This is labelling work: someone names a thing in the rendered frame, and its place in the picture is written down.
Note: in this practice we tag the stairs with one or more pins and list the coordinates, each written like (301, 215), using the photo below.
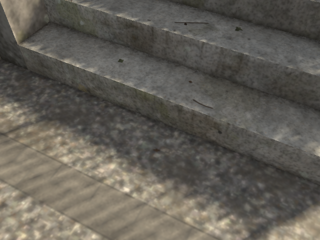
(242, 74)

